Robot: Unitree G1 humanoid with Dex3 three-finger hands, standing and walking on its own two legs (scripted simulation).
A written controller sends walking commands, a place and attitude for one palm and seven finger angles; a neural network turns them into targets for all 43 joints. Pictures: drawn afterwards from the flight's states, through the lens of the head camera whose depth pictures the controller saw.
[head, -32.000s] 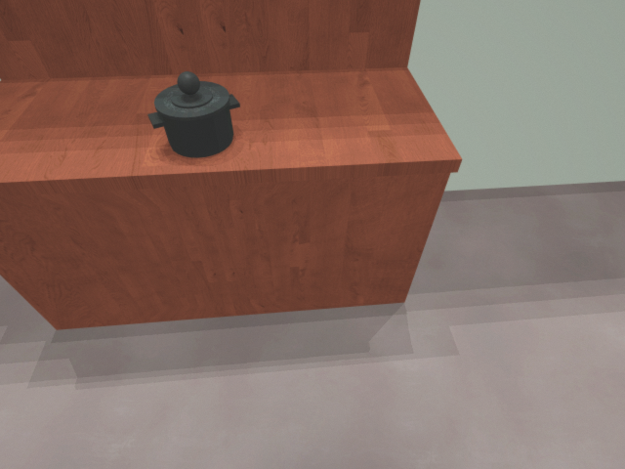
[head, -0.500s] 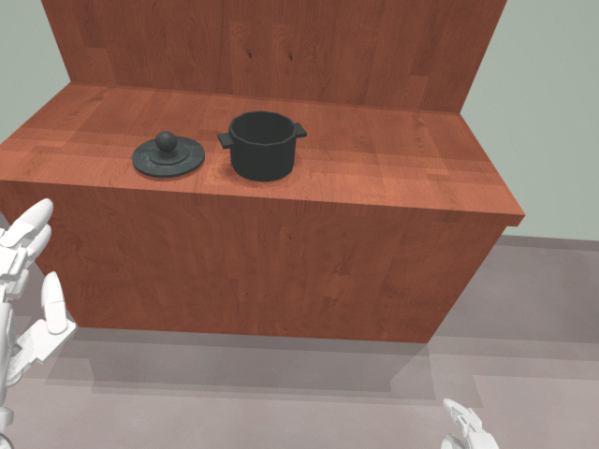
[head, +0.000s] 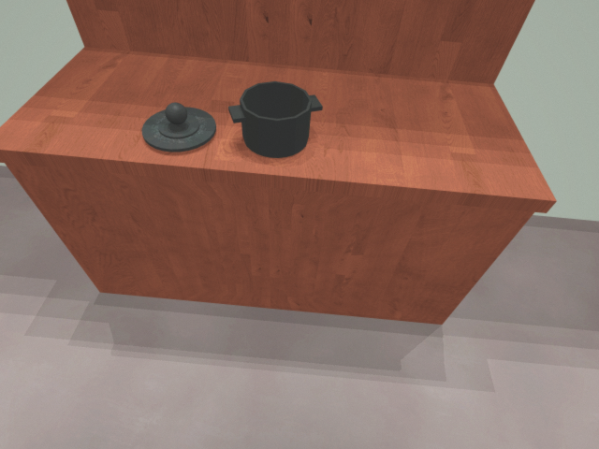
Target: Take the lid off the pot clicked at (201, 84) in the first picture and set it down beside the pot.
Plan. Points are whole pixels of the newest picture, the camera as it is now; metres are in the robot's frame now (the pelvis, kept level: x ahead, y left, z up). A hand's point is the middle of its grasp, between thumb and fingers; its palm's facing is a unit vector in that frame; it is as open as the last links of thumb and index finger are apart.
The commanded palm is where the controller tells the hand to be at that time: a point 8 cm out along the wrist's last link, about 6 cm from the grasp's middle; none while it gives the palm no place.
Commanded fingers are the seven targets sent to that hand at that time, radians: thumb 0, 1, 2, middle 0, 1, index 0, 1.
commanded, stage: let the arm hang, fingers relaxed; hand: left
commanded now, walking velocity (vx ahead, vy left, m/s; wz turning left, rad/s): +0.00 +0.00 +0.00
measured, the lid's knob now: (176, 113) +0.79 +0.32 -0.02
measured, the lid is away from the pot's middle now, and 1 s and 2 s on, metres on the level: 0.23 0.23 0.23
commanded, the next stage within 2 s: look to check the result in 0.64 s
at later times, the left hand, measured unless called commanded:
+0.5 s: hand out of the picture +0.02 +0.15 -0.18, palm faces +0.03 -0.99 -0.16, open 7.3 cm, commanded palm none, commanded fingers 0.00 0.90 0.90 -0.20 -0.30 -0.20 -0.30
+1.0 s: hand out of the picture +0.04 +0.14 -0.17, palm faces +0.03 -0.98 -0.18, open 7.4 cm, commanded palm none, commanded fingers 0.00 0.90 0.90 -0.20 -0.30 -0.20 -0.30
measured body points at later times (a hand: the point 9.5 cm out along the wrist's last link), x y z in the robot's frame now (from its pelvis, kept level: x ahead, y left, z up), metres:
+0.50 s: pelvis +0.03 -0.01 +0.00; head +0.03 -0.01 +0.45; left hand +0.02 +0.20 -0.16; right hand +0.01 -0.21 -0.16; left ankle +0.03 +0.11 -0.74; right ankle +0.01 -0.10 -0.74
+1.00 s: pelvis +0.05 -0.02 +0.00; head +0.06 -0.02 +0.45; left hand +0.04 +0.20 -0.16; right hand +0.02 -0.22 -0.16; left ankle +0.03 +0.11 -0.74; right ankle +0.01 -0.10 -0.74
